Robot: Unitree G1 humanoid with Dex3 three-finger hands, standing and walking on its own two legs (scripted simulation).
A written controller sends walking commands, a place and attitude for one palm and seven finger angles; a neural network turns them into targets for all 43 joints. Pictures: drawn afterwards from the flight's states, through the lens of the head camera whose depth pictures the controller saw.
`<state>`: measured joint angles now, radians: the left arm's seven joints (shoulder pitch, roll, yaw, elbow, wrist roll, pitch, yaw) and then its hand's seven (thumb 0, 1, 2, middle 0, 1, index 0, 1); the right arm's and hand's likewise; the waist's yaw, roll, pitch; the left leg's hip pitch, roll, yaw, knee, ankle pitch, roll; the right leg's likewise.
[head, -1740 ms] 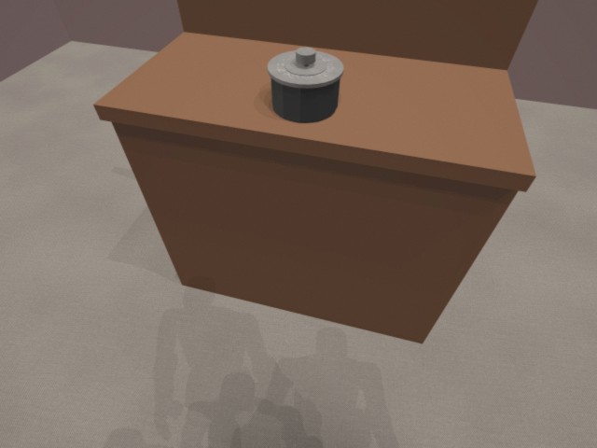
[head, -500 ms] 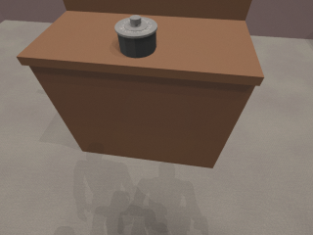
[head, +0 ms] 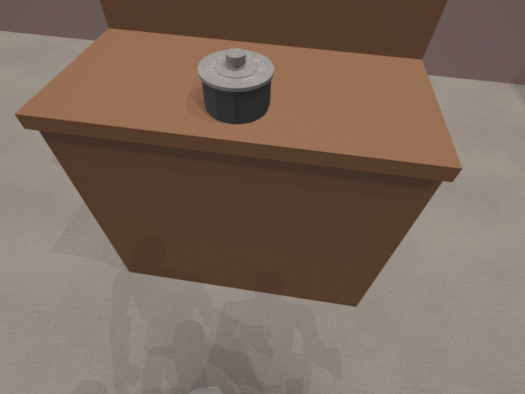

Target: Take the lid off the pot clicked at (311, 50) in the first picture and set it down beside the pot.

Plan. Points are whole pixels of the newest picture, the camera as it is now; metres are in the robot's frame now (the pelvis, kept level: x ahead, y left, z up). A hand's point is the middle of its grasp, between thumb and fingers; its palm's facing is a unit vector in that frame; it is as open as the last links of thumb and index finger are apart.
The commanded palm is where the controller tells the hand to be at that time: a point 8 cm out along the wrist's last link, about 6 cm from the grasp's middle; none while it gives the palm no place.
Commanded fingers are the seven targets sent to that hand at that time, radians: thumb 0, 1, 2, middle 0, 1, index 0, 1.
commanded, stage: take the last steps up to it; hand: left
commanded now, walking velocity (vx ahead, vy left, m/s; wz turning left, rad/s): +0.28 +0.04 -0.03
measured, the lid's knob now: (235, 57) +0.70 +0.13 +0.15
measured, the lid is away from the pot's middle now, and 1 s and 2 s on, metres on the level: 0.00 0.00 0.00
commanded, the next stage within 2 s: come to a stop and stand still in 0.34 s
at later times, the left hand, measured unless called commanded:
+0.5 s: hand (192, 307) +0.29 +0.17 -0.16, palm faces -0.03 -0.97 -0.22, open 7.3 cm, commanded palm none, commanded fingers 0.00 0.90 0.90 -0.20 -0.30 -0.20 -0.30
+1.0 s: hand (148, 351) +0.21 +0.24 -0.18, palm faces +0.05 -0.97 -0.22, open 7.3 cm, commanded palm none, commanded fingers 0.00 0.90 0.90 -0.20 -0.30 -0.20 -0.30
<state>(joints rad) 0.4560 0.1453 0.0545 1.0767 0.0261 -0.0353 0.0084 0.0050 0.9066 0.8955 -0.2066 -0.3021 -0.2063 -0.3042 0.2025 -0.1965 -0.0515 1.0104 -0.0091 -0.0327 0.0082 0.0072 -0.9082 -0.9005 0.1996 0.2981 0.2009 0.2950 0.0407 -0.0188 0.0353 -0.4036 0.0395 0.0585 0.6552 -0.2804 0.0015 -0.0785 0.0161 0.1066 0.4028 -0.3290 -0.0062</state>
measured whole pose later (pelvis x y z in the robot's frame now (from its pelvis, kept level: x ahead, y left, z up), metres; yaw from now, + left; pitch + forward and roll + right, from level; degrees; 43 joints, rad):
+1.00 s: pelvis +0.18 +0.03 +0.00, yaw -2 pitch +0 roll -1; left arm 0.26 0.23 0.07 1.00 0.02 0.05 0.03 0.00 0.91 0.90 -0.20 -0.30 -0.20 -0.30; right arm 0.15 -0.13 -0.02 0.98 -0.02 0.00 -0.04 0.00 -0.91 -0.90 0.20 0.30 0.20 0.30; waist 0.02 -0.05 0.05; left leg -0.29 0.01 0.07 0.46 -0.17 0.04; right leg -0.40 0.00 0.03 0.98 -0.42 0.03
